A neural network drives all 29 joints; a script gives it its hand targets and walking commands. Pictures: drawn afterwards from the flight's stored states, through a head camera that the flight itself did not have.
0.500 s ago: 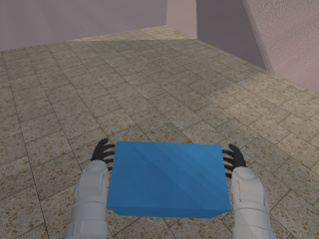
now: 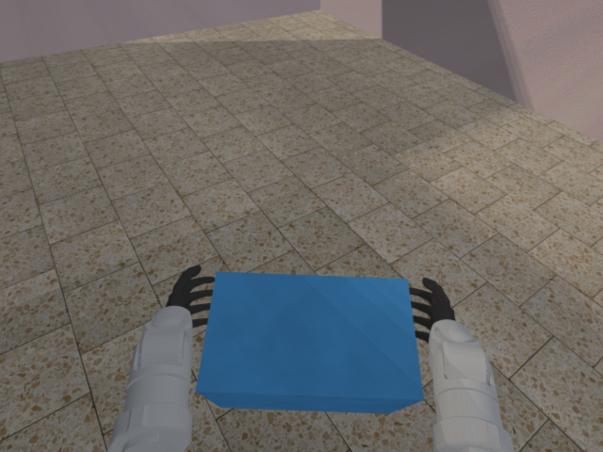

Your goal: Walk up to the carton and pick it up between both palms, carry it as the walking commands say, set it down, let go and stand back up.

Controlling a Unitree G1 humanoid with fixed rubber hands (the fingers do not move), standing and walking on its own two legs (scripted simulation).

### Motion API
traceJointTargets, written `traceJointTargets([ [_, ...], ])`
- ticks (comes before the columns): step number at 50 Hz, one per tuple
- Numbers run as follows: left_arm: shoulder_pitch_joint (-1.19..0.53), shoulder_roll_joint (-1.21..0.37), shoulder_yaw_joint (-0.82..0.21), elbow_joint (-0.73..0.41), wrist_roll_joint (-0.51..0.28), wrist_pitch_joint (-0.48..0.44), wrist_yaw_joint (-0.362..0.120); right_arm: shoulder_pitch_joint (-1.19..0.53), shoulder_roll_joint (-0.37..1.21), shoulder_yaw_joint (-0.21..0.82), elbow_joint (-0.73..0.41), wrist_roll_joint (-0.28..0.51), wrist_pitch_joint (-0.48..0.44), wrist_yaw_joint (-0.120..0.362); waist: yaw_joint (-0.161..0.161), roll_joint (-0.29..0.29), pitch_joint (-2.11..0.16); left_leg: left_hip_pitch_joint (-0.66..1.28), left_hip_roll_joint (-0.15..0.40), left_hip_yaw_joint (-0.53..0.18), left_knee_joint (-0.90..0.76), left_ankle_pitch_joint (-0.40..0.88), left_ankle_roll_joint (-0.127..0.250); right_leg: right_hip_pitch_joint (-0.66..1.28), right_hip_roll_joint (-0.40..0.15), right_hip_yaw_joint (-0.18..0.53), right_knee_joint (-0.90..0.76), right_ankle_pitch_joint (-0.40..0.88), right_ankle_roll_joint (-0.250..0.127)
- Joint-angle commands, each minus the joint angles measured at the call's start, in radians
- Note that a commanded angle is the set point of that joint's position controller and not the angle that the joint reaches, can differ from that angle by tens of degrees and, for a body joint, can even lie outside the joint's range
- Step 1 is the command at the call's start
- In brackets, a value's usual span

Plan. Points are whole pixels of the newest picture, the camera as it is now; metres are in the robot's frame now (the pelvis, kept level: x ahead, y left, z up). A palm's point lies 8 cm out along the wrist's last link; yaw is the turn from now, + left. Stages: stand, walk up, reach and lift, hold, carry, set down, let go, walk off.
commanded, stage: set down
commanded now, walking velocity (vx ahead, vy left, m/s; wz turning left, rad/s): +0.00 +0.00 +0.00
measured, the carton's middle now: (308, 347) +0.29 -0.02 -0.09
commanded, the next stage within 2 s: none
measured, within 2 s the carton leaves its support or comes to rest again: neither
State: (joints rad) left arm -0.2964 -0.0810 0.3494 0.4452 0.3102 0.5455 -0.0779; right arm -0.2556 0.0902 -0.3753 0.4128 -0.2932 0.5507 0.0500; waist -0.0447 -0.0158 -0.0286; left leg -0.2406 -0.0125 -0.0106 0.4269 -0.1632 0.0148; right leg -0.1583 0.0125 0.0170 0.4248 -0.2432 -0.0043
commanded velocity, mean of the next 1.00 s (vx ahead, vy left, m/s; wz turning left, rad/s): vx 0.00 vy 0.00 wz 0.00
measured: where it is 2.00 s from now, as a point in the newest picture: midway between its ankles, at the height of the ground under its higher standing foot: outside the picture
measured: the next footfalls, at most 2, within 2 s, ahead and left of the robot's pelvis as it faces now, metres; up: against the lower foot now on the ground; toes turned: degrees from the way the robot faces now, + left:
none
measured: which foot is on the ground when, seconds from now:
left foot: down 0.00-1.00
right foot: down 0.00-1.00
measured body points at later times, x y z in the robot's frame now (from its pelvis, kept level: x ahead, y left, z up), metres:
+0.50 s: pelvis -0.03 +0.01 -0.04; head +0.09 +0.01 +0.39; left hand +0.34 +0.16 -0.09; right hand +0.30 -0.22 -0.09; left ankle +0.04 +0.11 -0.74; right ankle -0.01 -0.12 -0.74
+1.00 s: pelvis -0.05 +0.00 -0.12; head +0.13 +0.01 +0.30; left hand +0.37 +0.16 -0.19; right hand +0.32 -0.22 -0.18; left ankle +0.04 +0.11 -0.74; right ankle -0.01 -0.12 -0.74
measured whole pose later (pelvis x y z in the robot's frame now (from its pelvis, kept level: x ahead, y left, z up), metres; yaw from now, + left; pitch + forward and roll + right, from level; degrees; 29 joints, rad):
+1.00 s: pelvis -0.05 +0.00 -0.12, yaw +0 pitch +35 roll -1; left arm -0.63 -0.02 0.42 0.56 0.27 0.35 -0.01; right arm -0.56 0.04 -0.48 0.50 -0.18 0.34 0.06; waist -0.07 0.01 -0.23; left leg -1.41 -0.02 -0.02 1.08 -0.29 0.01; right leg -1.34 0.02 0.00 1.14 -0.41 0.00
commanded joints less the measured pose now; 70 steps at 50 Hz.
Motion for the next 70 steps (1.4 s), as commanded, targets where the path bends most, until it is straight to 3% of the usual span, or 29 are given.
traceJointTargets([
  [1, -0.498, -0.853, -0.485, 0.05, -0.208, -0.053, -0.259, -0.543, 0.804, 0.492, 0.026, 0.217, -0.065, 0.275, -0.006, 0.025, -0.27, 0.197, -0.051, -0.079, 0.022, 0.153, 0.01, -0.177, 0.056, 0.049, -0.039, 0.167, -0.03],
  [10, -0.509, -0.853, -0.428, 0.136, -0.161, -0.13, -0.219, -0.577, 0.738, 0.394, 0.093, 0.164, -0.147, 0.304, -0.031, 0.045, -0.326, 0.087, -0.045, -0.1, 0.106, 0.128, 0.01, -0.352, 0.067, 0.041, 0.071, 0.103, -0.04],
  [22, -0.63, -0.888, -0.473, 0.144, -0.169, -0.207, -0.2, -0.683, 0.754, 0.43, 0.102, 0.187, -0.217, 0.336, -0.038, 0.037, -0.536, -0.096, -0.066, -0.085, 0.275, 0.093, 0.011, -0.597, 0.078, 0.017, 0.258, 0.083, -0.033],
  [43, -0.766, -0.892, -0.492, 0.183, -0.183, -0.207, -0.234, -0.824, 0.808, 0.487, 0.101, 0.253, -0.213, 0.317, -0.045, 0.05, -0.835, -0.513, -0.105, -0.026, 0.548, 0.062, 0.012, -0.905, 0.093, -0.004, 0.513, 0.071, 0.002],
  [70, -0.988, -0.847, -0.499, 0.223, -0.242, -0.214, -0.16, -1.049, 0.735, 0.454, 0.182, 0.323, -0.221, 0.303, -0.05, 0.089, -1.056, -0.842, -0.118, -0.008, 0.856, -0.056, -0.016, -1.317, 0.11, -0.054, 0.833, -0.067, 0.002],
])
